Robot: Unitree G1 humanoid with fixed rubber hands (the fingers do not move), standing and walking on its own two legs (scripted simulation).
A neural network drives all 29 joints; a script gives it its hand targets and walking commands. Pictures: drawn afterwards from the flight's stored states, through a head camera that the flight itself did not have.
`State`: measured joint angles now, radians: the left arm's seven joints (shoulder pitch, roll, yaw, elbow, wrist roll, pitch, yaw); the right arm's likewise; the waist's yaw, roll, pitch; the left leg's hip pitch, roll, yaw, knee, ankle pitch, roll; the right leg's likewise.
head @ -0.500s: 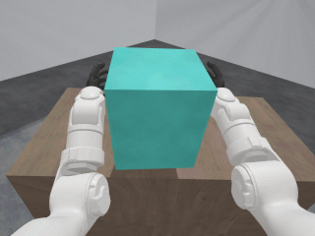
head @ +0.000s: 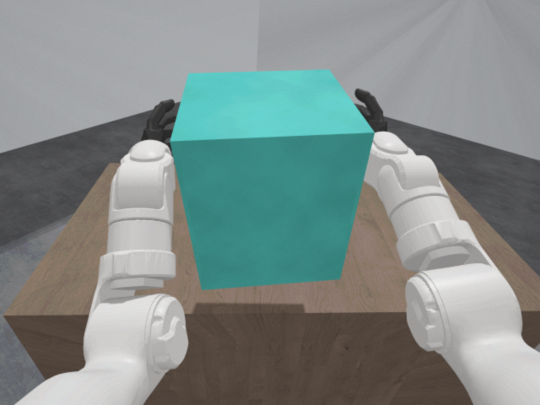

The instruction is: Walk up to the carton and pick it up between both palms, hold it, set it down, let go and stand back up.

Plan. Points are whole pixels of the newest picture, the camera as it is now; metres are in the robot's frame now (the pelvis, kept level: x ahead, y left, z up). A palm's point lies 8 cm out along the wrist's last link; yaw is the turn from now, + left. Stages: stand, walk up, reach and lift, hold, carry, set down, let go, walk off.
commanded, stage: reach and lift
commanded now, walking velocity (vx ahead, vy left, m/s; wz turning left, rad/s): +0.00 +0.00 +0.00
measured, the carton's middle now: (266, 178) +0.39 +0.01 +0.22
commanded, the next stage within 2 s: hold in 0.80 s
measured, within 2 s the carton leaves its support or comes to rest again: neither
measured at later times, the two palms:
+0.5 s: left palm (159, 135) +0.39 +0.15 +0.28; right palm (379, 124) +0.39 -0.15 +0.31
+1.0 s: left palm (155, 120) +0.38 +0.16 +0.31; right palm (384, 106) +0.38 -0.14 +0.34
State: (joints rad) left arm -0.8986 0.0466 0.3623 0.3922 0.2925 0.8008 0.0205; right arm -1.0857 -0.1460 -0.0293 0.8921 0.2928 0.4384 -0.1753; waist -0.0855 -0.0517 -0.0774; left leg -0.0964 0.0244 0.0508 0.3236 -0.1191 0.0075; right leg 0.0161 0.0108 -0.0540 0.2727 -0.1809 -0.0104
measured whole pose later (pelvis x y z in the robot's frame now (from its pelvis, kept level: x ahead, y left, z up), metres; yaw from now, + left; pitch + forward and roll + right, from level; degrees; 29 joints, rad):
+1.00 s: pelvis +0.01 -0.01 +0.00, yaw +0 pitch -3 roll -1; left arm -1.04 0.12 0.37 0.52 0.25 0.88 -0.01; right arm -1.25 -0.21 0.04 0.97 0.41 0.60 -0.25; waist -0.08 -0.02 -0.17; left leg -0.15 0.03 0.02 0.35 -0.14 -0.01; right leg -0.02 0.03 -0.03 0.27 -0.19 -0.02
